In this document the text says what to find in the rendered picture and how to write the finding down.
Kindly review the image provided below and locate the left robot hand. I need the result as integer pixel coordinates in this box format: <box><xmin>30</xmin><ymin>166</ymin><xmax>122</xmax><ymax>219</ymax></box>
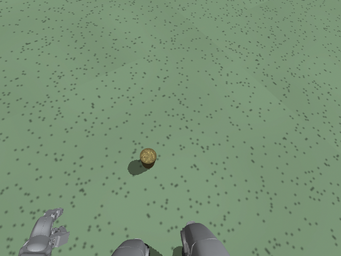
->
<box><xmin>30</xmin><ymin>208</ymin><xmax>70</xmax><ymax>248</ymax></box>

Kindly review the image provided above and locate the cup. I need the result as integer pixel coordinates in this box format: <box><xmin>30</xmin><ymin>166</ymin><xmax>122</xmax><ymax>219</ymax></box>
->
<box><xmin>140</xmin><ymin>148</ymin><xmax>157</xmax><ymax>169</ymax></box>

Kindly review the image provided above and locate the left robot arm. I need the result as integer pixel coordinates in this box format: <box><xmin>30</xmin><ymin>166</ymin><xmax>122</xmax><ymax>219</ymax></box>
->
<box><xmin>18</xmin><ymin>235</ymin><xmax>52</xmax><ymax>256</ymax></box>

